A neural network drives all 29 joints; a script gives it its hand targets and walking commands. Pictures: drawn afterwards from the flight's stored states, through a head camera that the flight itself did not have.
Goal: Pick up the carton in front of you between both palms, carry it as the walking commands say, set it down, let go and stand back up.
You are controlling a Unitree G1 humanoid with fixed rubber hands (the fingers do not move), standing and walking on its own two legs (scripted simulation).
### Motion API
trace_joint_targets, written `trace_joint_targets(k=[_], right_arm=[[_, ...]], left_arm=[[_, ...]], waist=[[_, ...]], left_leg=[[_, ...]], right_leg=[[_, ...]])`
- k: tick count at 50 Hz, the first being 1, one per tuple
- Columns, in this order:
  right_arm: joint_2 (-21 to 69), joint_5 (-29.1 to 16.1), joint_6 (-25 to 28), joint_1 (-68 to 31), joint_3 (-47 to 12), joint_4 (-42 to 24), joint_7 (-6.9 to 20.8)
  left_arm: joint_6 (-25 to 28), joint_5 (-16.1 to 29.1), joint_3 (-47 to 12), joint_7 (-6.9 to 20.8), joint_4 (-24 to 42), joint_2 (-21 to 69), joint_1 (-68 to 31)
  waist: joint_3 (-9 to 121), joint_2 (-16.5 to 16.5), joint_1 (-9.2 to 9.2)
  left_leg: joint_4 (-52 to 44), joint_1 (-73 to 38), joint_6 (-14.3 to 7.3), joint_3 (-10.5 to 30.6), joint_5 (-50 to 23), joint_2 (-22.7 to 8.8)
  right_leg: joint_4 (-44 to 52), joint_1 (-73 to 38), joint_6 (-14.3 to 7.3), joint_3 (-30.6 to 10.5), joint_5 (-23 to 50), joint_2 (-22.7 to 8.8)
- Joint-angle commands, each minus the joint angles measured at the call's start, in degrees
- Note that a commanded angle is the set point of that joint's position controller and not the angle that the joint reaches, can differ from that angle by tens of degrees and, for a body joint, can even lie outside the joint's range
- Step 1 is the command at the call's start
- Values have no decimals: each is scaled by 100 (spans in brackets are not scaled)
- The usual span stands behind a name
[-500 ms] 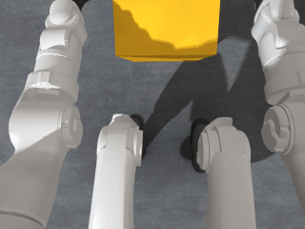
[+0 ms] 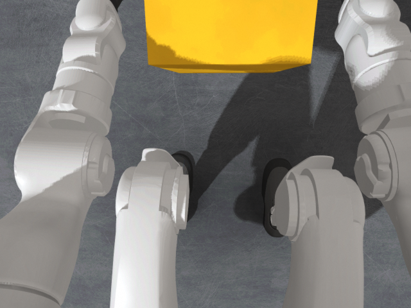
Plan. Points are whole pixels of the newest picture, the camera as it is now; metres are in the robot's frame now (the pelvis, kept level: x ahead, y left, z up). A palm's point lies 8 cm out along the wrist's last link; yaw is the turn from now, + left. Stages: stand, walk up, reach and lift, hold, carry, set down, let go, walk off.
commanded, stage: reach and lift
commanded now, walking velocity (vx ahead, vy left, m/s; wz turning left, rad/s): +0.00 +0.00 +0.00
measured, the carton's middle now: (227, 6) +0.54 +0.02 -0.25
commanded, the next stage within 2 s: none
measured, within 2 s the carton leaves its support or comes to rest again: leaves its support in 0.50 s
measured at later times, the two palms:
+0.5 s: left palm out of the picture +0.53 +0.17 -0.17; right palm out of the picture +0.56 -0.14 -0.17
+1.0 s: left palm out of the picture +0.49 +0.16 +0.02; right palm out of the picture +0.51 -0.14 +0.03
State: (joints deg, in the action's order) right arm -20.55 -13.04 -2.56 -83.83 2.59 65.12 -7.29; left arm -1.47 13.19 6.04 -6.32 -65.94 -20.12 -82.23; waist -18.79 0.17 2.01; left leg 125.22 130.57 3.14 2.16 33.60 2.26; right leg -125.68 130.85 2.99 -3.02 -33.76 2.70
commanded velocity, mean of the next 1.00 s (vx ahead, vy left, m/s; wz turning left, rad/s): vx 0.00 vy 0.00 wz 0.00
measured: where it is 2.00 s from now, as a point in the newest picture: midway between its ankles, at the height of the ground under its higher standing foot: (226, 207)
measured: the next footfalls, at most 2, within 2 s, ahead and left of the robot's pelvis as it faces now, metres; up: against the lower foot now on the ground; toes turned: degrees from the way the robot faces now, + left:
none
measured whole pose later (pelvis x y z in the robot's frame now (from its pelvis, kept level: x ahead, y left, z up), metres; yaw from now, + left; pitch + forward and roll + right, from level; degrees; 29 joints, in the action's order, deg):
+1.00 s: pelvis -0.01 -0.01 +0.09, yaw +0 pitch +44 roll +1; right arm -1.7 13.6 -18.7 -68.3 29.0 47.1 -4.6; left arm -20.9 -13.5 30.1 -1.1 -44.1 -2.7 -64.7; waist 7.5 0.9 1.6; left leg 106.0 121.5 4.6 4.7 28.6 5.2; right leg -106.7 122.2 3.5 -5.1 -28.3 7.0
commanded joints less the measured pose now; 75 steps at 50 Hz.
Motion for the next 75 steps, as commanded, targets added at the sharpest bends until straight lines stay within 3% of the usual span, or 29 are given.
trace_joint_targets(k=[1, 8, 12, 17, 18, 19, 22, 29, 32, 33, 34, 35, 39, 40, 41, 42, 43, 44, 45, 48, 50, 60, 63, 64, 69, 71, 72, 74, 75], right_arm=[[-520, 27, 94, -1495, 107, -442, -11], [-68, -9, 145, -1754, -135, -469, -36], [710, 169, 141, -2110, -176, -671, 35], [4575, 460, -171, -3228, -624, -807, 1022], [4834, 541, -227, -3306, -566, -817, 1182], [5118, 640, -309, -3269, -482, -901, 1293], [5723, 583, -458, -3175, -463, -928, 1481], [6705, 224, -676, -3243, -1193, -2228, 1396], [7148, 356, -914, -2916, -1372, -2577, 1378], [7319, 454, -1019, -2659, -1392, -2652, 1375], [7434, 511, -1102, -2508, -1312, -2598, 1413], [7540, 721, -1215, -2185, -1207, -2419, 1452], [7758, 1269, -1482, -1685, -671, -1788, 1574], [7825, 1405, -1542, -1732, -510, -1695, 1609], [7759, 1540, -1567, -1669, -274, -1571, 1627], [7727, 1692, -1603, -1603, -158, -1416, 1647], [7746, 1729, -1599, -1697, -27, -1417, 1652], [7724, 1822, -1613, -1724, 66, -1386, 1644], [7691, 1908, -1631, -1720, 175, -1353, 1637], [7739, 2034, -1671, -1686, 393, -1295, 1647], [7807, 2097, -1722, -1608, 417, -1218, 1654], [8496, 1774, -1835, -998, -392, -2020, 1756], [8541, 1635, -1856, -787, -695, -2179, 1773], [8584, 1613, -1858, -654, -788, -2273, 1772], [8629, 1567, -1844, 6, -975, -2305, 1785], [8665, 1589, -1832, 165, -958, -2198, 1780], [8624, 1644, -1806, 287, -906, -2206, 1788], [8631, 1677, -1776, 537, -860, -2173, 1798], [8605, 1702, -1764, 677, -839, -2114, 1804]], left_arm=[[85, 31, 46, 16, 412, -509, -1418], [145, -49, -71, 12, 386, -317, -1584], [135, -185, -243, 60, 587, 498, -2051], [-233, -489, -826, 1071, 947, 4354, -3447], [-339, -613, -749, 1245, 980, 4745, -3386], [-402, -628, -707, 1383, 1174, 4960, -3426], [-607, -712, -666, 1595, 1397, 5393, -3277], [-810, -122, -1680, 1574, 3015, 6265, -3706], [-1048, -210, -1812, 1517, 3324, 6763, -3337], [-1128, -238, -1885, 1510, 3521, 6910, -3292], [-1216, -410, -1805, 1524, 3475, 6927, -3003], [-1290, -518, -1767, 1540, 3486, 7056, -2990], [-1569, -1160, -1067, 1703, 2746, 7216, -2248], [-1615, -1310, -823, 1735, 2576, 7193, -2200], [-1698, -1519, -608, 1770, 2301, 7251, -2005], [-1691, -1560, -476, 1807, 2365, 7166, -2144], [-1716, -1632, -464, 1829, 2354, 7165, -2263], [-1732, -1675, -317, 1846, 2285, 7193, -2297], [-1759, -1777, -252, 1866, 2247, 7102, -2298], [-1808, -1954, -43, 1908, 2204, 7142, -2312], [-1857, -2029, 72, 1955, 2114, 7117, -2241], [-1962, -1696, -805, 2081, 2831, 7795, -1631], [-1975, -1580, -1049, 2044, 2982, 7976, -1270], [-1980, -1554, -1148, 2036, 3024, 7942, -1247], [-1967, -1517, -1372, 1982, 3005, 8090, -559], [-1928, -1545, -1348, 1937, 2986, 8059, -371], [-1934, -1561, -1381, 1926, 2911, 8123, -278], [-1901, -1626, -1364, 1899, 2898, 8190, -50], [-1873, -1540, -1434, 1894, 2949, 8298, -81]], waist=[[6676, 116, 12], [6714, 172, 114], [6705, 75, 105], [6200, 213, 83], [6005, -11, 145], [6108, 249, 49], [6214, 208, 223], [9222, 51, 75], [10248, -78, 129], [10455, 88, 4], [10092, -84, 172], [9862, 1, 24], [8213, 80, 202], [7873, 359, 65], [7734, 130, 118], [7556, 369, 30], [7699, 154, 102], [7631, 299, -6], [7544, 172, 100], [7683, 197, 14], [7772, 249, 104], [8918, 185, 9], [8823, 152, 96], [8821, 226, -23], [8447, 113, -44], [8112, 154, 76], [7947, 32, -102], [7775, -108, -1], [7712, -110, -158]], left_leg=[[-963, -3307, 25, -425, -1986, -64], [-1003, -3243, -10, -435, -2015, -22], [-1036, -3462, -20, -431, -2068, 83], [-890, -3183, -45, -557, -1772, 341], [-884, -3081, -59, -609, -1782, 387], [-818, -2998, -114, -618, -1813, 404], [-742, -2894, -141, -696, -1992, 386], [-773, -4462, -95, -767, -3297, 481], [-965, -4948, -43, -881, -3420, 555], [-1030, -5019, -65, -844, -3397, 585], [-1182, -4793, -45, -915, -3113, 597], [-1324, -4640, -65, -869, -2862, 634], [-1927, -3492, -81, -935, -1670, 680], [-2104, -3394, -148, -818, -1407, 670], [-2267, -3370, -147, -862, -1199, 678], [-2375, -3264, -166, -794, -1062, 682], [-2479, -3353, -165, -863, -1007, 684], [-2591, -3400, -204, -791, -892, 688], [-2709, -3336, -198, -838, -835, 692], [-2964, -3517, -225, -846, -644, 690], [-3116, -3559, -225, -865, -683, 709], [-3797, -4965, -152, -798, -1573, 739], [-3992, -5376, -133, -749, -1768, 764], [-4078, -5517, -129, -717, -1768, 751], [-4532, -6098, -111, -621, -1800, 766], [-4749, -6208, -128, -587, -1764, 774], [-4871, -6374, -105, -544, -1717, 779], [-5076, -6587, -85, -546, -1770, 765], [-5196, -6764, -74, -497, -1752, 758]], right_leg=[[931, -3214, 16, 466, 1728, -41], [940, -3420, -5, 412, 1858, 46], [922, -3401, -13, 458, 1901, 196], [803, -3194, -74, 594, 1648, 451], [749, -2986, -117, 601, 1640, 487], [779, -3000, -102, 666, 1656, 498], [658, -2991, -160, 705, 1846, 545], [658, -4068, -172, 858, 3012, 652], [908, -4296, -105, 906, 3012, 695], [1025, -4424, -88, 924, 3011, 713], [1114, -4105, -87, 916, 2721, 736], [1283, -3995, -90, 913, 2502, 751], [1947, -3453, -117, 818, 1447, 754], [2106, -3295, -104, 906, 1205, 768], [2256, -3284, -148, 877, 1022, 776], [2375, -3212, -148, 922, 889, 771], [2472, -3311, -179, 871, 869, 791], [2596, -3301, -179, 903, 764, 806], [2741, -3396, -190, 848, 706, 789], [3023, -3711, -192, 831, 557, 804], [3264, -4027, -187, 762, 544, 774], [3923, -5352, -59, 713, 1457, 810], [4103, -5493, -49, 679, 1581, 802], [4183, -5536, -32, 714, 1608, 828], [4600, -5934, -32, 638, 1611, 816], [4787, -6007, -23, 610, 1541, 790], [4914, -6060, -47, 600, 1502, 799], [5121, -6184, -78, 516, 1524, 805], [5255, -6361, -103, 505, 1552, 795]])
